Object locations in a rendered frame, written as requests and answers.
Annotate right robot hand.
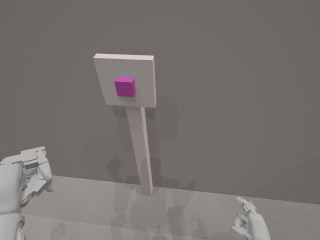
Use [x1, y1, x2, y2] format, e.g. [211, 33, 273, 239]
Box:
[232, 197, 271, 240]

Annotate button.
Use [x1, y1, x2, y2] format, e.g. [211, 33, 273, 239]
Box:
[114, 77, 136, 97]

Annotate left robot hand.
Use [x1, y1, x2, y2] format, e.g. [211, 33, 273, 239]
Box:
[0, 146, 53, 215]

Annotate panel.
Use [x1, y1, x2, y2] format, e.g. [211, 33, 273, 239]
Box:
[93, 53, 156, 196]

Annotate left robot forearm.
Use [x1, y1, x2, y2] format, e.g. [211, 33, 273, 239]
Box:
[0, 212, 27, 240]

